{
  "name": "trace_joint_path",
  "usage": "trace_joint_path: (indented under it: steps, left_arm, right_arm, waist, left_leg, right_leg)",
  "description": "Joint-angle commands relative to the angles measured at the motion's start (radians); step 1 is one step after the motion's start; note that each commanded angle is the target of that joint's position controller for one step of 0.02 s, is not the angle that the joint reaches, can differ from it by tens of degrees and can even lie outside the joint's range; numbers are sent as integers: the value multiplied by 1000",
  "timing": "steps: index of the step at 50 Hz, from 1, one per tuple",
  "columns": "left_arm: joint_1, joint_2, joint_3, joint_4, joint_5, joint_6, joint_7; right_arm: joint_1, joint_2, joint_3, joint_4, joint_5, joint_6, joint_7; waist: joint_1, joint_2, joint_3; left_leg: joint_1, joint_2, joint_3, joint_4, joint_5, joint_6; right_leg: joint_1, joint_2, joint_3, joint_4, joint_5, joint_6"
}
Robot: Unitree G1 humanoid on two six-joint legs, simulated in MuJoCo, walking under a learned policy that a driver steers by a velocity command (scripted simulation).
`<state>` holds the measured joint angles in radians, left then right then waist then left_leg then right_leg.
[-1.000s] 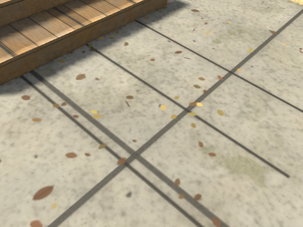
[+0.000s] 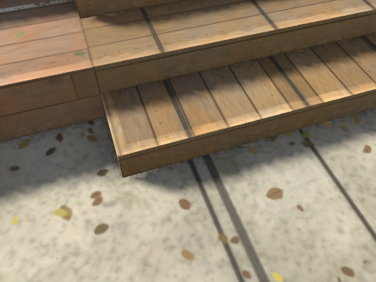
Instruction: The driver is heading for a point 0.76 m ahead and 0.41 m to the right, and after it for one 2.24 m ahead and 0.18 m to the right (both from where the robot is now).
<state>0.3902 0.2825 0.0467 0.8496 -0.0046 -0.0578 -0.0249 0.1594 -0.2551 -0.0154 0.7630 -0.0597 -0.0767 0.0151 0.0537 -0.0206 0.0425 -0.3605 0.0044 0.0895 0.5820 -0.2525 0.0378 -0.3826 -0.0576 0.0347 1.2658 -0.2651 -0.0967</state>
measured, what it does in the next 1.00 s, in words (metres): walks ahead, turning right: right foot, then left foot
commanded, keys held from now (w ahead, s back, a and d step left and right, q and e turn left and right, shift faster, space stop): w+e+shift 0.82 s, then q+shift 0.18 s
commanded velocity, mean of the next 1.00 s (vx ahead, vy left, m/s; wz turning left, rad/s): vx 0.94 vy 0.00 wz -0.80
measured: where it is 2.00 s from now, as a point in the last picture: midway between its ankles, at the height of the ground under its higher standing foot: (275, 115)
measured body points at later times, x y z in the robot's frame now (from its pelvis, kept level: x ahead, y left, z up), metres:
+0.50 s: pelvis +0.46 -0.08 -0.01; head +0.48 -0.08 +0.44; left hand +0.59 +0.18 -0.14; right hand +0.55 -0.37 -0.08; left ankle +0.52 +0.09 -0.63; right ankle +0.45 -0.08 -0.73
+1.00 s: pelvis +0.85 -0.26 +0.01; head +0.88 -0.28 +0.46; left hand +1.20 -0.32 -0.04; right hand +0.59 -0.39 -0.11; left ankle +0.90 -0.10 -0.73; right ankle +0.87 -0.43 -0.67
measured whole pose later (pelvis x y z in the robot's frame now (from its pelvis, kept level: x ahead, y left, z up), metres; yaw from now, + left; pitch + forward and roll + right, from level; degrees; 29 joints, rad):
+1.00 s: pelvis +0.85 -0.26 +0.01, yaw -48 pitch +2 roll +2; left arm -0.03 0.32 0.03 0.58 0.05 -0.04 -0.06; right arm 0.51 -0.29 -0.05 0.91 -0.01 -0.10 0.01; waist -0.10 -0.05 0.04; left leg -0.06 0.02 0.06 0.33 -0.31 -0.04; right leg -0.70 0.03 0.07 0.87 -0.16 -0.05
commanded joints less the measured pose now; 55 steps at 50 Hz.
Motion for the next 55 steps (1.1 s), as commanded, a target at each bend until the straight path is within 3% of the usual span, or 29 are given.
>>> trace_joint_path:
  steps: [1, 3, 6, 9, 11, 14, 15, 16, 17, 18, 19, 21, 23, 27, 32, 34, 36, 37, 38, 39, 40, 41, 44, 46, 49, 51, 53, 54, 55]
  left_arm:
    - [-6, 31, 10, -77, 20, 27, -19]
    - [-93, 12, 8, -111, 26, 50, -30]
    - [-240, 6, -7, -172, 24, 54, -45]
    - [-342, 27, -18, -209, 21, 51, -64]
    - [-379, 38, -23, -217, 23, 48, -70]
    - [-132, 121, 3, -150, 17, 46, -56]
    - [81, 167, 30, -87, 18, 46, -42]
    - [227, 211, 61, -33, 14, 43, -18]
    - [126, 266, 81, -28, -6, 54, 4]
    - [54, 380, 101, -83, 29, 65, 5]
    - [36, 334, 103, -116, 28, 64, 12]
    - [-16, 216, 75, -84, 23, 42, 24]
    - [-54, 181, 56, -88, 17, 11, 29]
    - [-43, 181, 56, -91, 7, -25, 20]
    - [7, 193, 73, -76, 7, -19, 15]
    - [-33, 221, 81, -93, 8, -17, 24]
    - [-139, 254, 89, -117, 15, -26, 10]
    - [-171, 106, 51, -143, 23, -40, 11]
    - [-52, -11, 6, -202, -10, -39, 18]
    - [-21, 68, 6, -189, 10, -17, 28]
    - [-98, 112, 15, -177, 34, 5, 19]
    - [-161, 116, 18, -194, 45, 17, 1]
    - [-229, 35, -3, -254, 56, 31, -29]
    - [-248, 24, -16, -290, 59, 23, -20]
    - [-300, 23, -41, -309, 56, 7, -45]
    - [-298, 20, -45, -292, 47, 4, -41]
    - [-163, 64, -31, -234, 67, -11, -22]
    - [-73, 86, -23, -204, 89, -25, -8]
    - [-17, 143, -10, -195, 108, -37, 9]
  right_arm:
    - [119, -91, -38, 4, 25, -36, -8]
    - [137, -77, -36, 35, 45, -52, -4]
    - [143, -58, -30, 61, 38, -69, -4]
    - [161, -102, -35, 78, 36, -71, -17]
    - [201, -148, -40, 86, 36, -65, -30]
    - [184, -249, -68, 60, 22, -18, -58]
    - [125, -275, -78, 35, 16, 0, -59]
    - [100, -265, -80, 28, 14, 12, -47]
    - [61, -99, -39, -4, 2, -3, -22]
    - [149, -96, -25, -134, 29, -30, -18]
    - [96, -137, -17, -138, 17, -59, -21]
    - [25, -151, -13, -129, 9, -63, -23]
    - [43, -124, -1, -126, -21, -16, -22]
    - [-157, -73, 23, -221, -3, 15, -1]
    - [-194, -64, 27, -239, 42, 2, -5]
    - [-82, -120, 7, -210, 36, -5, -18]
    - [263, -228, -46, -125, 35, -12, -49]
    - [453, -286, -73, -76, 10, -20, -68]
    - [359, -336, -74, -104, -28, -17, -62]
    - [216, -273, -81, -120, -16, -12, -50]
    - [136, -159, -59, -137, 0, -8, -42]
    - [127, -116, -49, -114, 7, -7, -37]
    - [245, -64, -28, 7, 21, -42, -27]
    - [232, -97, -34, 35, 43, -65, -5]
    - [146, -124, -38, 38, 57, -51, 3]
    - [217, -170, -54, 59, 60, -40, 9]
    - [235, -199, -67, 62, 72, -28, 2]
    - [235, -198, -71, 51, 86, -23, -5]
    - [251, -156, -67, 16, 102, -15, -8]
  waist:
    - [-46, 111, -57]
    - [-37, 93, 2]
    - [-31, 101, 67]
    - [-27, 47, 100]
    - [-26, 45, 88]
    - [124, 132, -85]
    - [226, 137, -177]
    - [274, 59, -222]
    - [160, -206, -94]
    - [38, -280, -298]
    - [67, -75, -289]
    - [-26, 140, -43]
    - [-95, 158, 12]
    - [-63, 94, 72]
    - [-5, -46, -50]
    - [-69, -33, -132]
    - [-275, 1, -274]
    - [-319, 141, -338]
    - [-151, 375, -352]
    - [-102, 293, -288]
    - [-106, 128, -165]
    - [-106, 67, -64]
    - [-70, 86, 35]
    - [-32, 112, 19]
    - [1, 154, -25]
    - [-8, 160, -51]
    - [51, 125, -114]
    - [94, 112, -155]
    - [102, 11, -246]
  left_leg:
    - [267, 277, -296, -374, -6, 62]
    - [259, 264, -171, -424, 98, 43]
    - [226, 196, 32, -466, 312, 24]
    - [272, 165, 160, -498, 516, -8]
    - [339, 174, 203, -445, 889, -29]
    - [432, 228, 187, -60, 1387, -38]
    - [357, 246, 156, 209, 1372, -19]
    - [201, 175, 153, 592, 977, -10]
    - [-157, -32, 119, 993, -119, -29]
    - [-500, -86, -93, 1200, -252, -61]
    - [-564, -19, -200, 1120, -166, -44]
    - [-469, 65, -195, 886, -84, -54]
    - [-338, 104, -190, 769, -112, -86]
    - [-212, 116, -107, 368, 69, -120]
    - [-28, 21, -99, 109, 311, -73]
    - [134, -26, -122, 31, 198, -51]
    - [518, -19, -123, -27, 88, -39]
    - [739, 183, -308, -54, -179, -19]
    - [777, 470, -871, -256, -273, 48]
    - [660, 478, -1035, -326, -518, 128]
    - [513, 421, -859, -327, -583, 126]
    - [384, 370, -688, -338, -432, 102]
    - [228, 301, -409, -299, 390, 105]
    - [199, 268, -263, -322, 721, 87]
    - [57, 105, -80, -370, 760, 31]
    - [76, 120, -133, -339, 802, 28]
    - [171, 111, -161, -137, 841, 4]
    - [121, 76, -162, 38, 757, -12]
    - [-24, -15, -126, 309, 306, -41]
  right_leg:
    - [-298, -85, 36, 45, 32, 6]
    - [-378, -103, 19, 20, 78, 15]
    - [-398, -85, -46, -113, 235, 12]
    - [-327, -38, -143, -350, 330, -31]
    - [-217, 35, -233, -478, 344, -64]
    - [76, 145, -255, -502, 201, -110]
    - [293, 158, -204, -509, 126, -143]
    - [504, 151, -116, -596, 66, -181]
    - [553, 33, 115, -615, 147, -214]
    - [824, -153, 673, -822, 29, -435]
    - [791, -213, 834, -1010, -176, -413]
    - [434, -146, 670, -1054, -81, -314]
    - [198, -61, 503, -1054, 98, -285]
    - [-25, 67, 334, -1106, 218, -236]
    - [150, 55, 332, -962, 595, -136]
    - [208, 71, 351, -798, 813, -93]
    - [98, 114, 331, -370, 805, -48]
    - [-107, 190, 255, -30, 215, -45]
    - [-341, 231, 151, 166, -268, -23]
    - [-453, 134, 107, 225, -159, -32]
    - [-452, 67, 86, 193, -69, -24]
    - [-438, 40, 66, 157, -33, -14]
    - [-412, 54, 119, 120, -68, 25]
    - [-378, 90, 134, -69, -72, 41]
    - [-33, 108, -66, -572, 197, 60]
    - [123, 134, -80, -660, 347, 47]
    - [236, 124, -49, -771, 428, 16]
    - [377, 77, -32, -822, 532, 7]
    - [579, -98, 64, -760, 1016, 6]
